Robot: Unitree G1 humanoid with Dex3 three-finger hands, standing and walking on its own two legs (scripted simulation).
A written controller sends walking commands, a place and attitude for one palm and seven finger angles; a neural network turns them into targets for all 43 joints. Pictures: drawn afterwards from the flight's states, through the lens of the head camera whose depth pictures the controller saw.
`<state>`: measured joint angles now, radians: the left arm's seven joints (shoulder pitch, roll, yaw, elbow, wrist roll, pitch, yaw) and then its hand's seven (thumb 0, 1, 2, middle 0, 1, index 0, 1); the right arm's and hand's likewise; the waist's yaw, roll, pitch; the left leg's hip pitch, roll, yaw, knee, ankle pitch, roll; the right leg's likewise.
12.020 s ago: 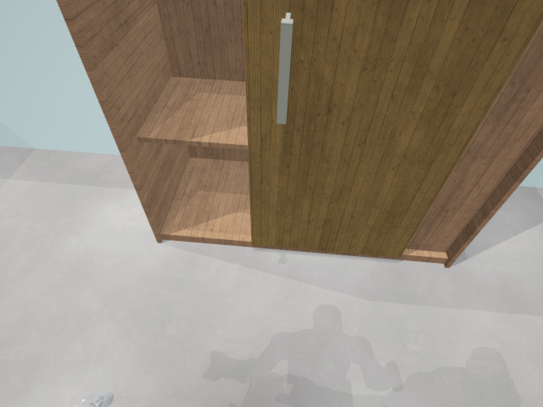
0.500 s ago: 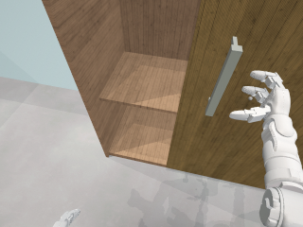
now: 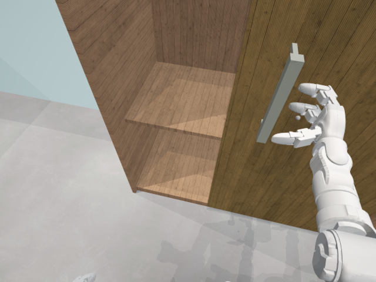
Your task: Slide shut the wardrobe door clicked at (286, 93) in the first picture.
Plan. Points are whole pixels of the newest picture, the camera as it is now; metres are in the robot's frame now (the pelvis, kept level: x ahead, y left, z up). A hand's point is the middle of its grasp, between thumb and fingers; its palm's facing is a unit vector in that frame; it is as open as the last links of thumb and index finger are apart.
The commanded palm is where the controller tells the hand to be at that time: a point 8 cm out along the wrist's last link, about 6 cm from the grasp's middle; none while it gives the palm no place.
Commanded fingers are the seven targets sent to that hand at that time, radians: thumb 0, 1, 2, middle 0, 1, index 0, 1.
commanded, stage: feel for the door with the fingertips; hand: right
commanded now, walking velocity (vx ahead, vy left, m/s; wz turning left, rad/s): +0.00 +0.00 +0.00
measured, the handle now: (275, 99) +0.52 -0.13 +0.11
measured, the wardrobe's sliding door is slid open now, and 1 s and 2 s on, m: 0.41 0.41 0.41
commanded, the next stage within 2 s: slide the fingers in behind the handle in 0.70 s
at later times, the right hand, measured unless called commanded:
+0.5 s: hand (295, 110) +0.47 -0.16 +0.13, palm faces +0.12 +0.99 +0.00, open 13.9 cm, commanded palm +0.44 -0.21 +0.12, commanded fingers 0.00 0.50 -0.30 0.30 1.20 0.30 1.20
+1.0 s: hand (292, 109) +0.48 -0.16 +0.12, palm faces +0.11 +0.99 -0.02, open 13.8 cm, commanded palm +0.45 -0.19 +0.12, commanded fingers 0.00 0.50 -0.30 0.30 1.20 0.30 1.20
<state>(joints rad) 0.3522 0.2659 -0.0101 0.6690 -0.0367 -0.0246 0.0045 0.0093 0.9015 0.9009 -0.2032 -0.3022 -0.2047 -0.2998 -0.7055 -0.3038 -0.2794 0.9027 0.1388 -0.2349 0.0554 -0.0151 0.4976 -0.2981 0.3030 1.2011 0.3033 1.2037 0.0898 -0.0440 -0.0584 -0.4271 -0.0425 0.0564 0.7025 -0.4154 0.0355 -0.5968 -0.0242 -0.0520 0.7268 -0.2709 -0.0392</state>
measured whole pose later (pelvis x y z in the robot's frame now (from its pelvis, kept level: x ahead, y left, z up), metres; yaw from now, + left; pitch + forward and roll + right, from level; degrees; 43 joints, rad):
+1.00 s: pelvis +0.00 +0.01 -0.01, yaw -1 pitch +10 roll +2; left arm 0.38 0.26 -0.01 0.68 -0.02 -0.01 -0.01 0.01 0.90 0.90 -0.20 -0.30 -0.20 -0.30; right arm -0.84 -0.34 -0.28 1.04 0.12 -0.26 0.04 -0.01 0.50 -0.30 0.33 1.23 0.33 1.23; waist 0.10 -0.05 -0.06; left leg -0.49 -0.05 0.07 0.75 -0.43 0.05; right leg -0.67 -0.03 -0.03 0.77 -0.28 -0.03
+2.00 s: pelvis +0.01 +0.01 +0.00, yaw +0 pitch +9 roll +1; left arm 0.37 0.25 0.00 0.67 -0.02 0.01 -0.02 0.01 0.90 0.90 -0.20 -0.30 -0.20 -0.30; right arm -0.74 -0.24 -0.25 0.90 0.12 -0.23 -0.04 -0.01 0.50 -0.30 0.30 1.20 0.30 1.20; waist 0.10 -0.05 -0.07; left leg -0.44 -0.05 0.05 0.71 -0.44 0.05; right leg -0.61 -0.03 -0.05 0.73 -0.29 -0.02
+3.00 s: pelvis +0.01 +0.01 +0.00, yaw +0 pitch +9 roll +1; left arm 0.35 0.25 0.00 0.66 -0.02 0.01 -0.02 0.01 0.90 0.90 -0.20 -0.30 -0.20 -0.30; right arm -0.73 -0.22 -0.22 0.89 0.11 -0.24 -0.07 -0.01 0.21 -0.42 0.33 1.24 0.33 1.24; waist 0.09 -0.05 -0.07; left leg -0.44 -0.05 0.06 0.71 -0.43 0.05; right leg -0.60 -0.03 -0.04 0.74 -0.29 -0.02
